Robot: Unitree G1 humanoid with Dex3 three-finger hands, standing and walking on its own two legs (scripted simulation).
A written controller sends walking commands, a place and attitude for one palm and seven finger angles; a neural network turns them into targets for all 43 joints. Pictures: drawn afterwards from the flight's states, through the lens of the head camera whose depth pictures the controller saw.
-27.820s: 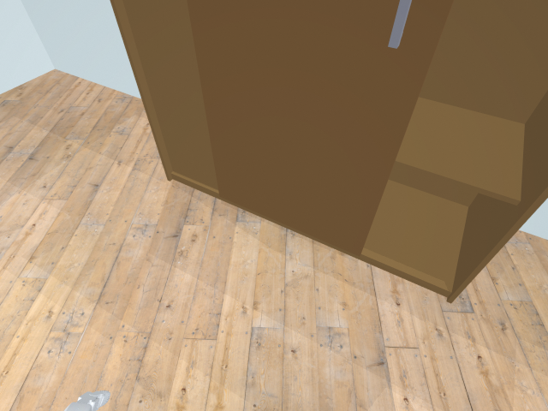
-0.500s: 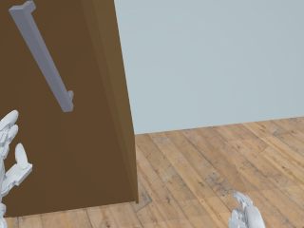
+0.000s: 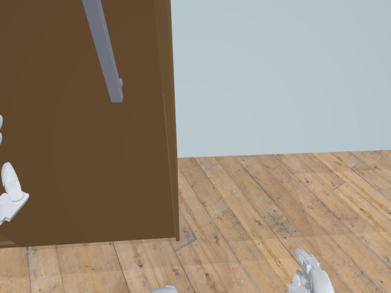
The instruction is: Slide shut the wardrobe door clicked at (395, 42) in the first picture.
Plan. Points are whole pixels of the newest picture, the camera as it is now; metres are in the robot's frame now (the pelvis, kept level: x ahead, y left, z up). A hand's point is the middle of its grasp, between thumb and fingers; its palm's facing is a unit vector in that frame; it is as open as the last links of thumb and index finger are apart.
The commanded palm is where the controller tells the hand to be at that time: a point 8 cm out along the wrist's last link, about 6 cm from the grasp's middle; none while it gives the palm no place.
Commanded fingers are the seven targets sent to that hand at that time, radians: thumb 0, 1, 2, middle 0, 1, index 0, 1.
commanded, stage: step back with the hand held close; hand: left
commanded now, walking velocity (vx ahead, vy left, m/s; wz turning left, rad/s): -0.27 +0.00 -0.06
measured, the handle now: (105, 38) +0.45 +0.20 +0.29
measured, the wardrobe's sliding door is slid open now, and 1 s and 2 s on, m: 0.00 0.00 0.00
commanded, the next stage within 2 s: stop stepping back and stand still in 0.52 s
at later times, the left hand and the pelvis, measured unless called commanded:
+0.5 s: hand out of the picture +0.12 +0.26 +0.19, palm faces +0.43 -0.84 -0.34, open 7.4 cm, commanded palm +0.07 +0.30 +0.20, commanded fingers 0.00 0.90 0.90 -0.20 -0.30 -0.20 -0.30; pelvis -0.09 +0.01 +0.01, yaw -4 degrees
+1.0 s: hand out of the picture +0.00 +0.31 +0.19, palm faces +0.46 -0.84 -0.29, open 7.4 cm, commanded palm -0.06 +0.34 +0.20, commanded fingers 0.00 0.90 0.90 -0.20 -0.30 -0.20 -0.30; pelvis -0.23 +0.05 +0.01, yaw -5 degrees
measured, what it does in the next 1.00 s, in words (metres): walks backwards: right foot, then left foot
